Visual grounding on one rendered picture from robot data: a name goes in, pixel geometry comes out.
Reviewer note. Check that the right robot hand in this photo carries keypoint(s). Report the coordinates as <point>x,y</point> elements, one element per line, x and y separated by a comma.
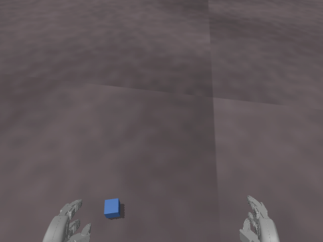
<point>264,227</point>

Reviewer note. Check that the left robot hand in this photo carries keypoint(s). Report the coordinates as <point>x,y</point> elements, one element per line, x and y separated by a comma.
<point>61,230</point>

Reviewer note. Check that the cube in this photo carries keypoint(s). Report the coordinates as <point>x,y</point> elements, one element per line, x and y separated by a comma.
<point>112,208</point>

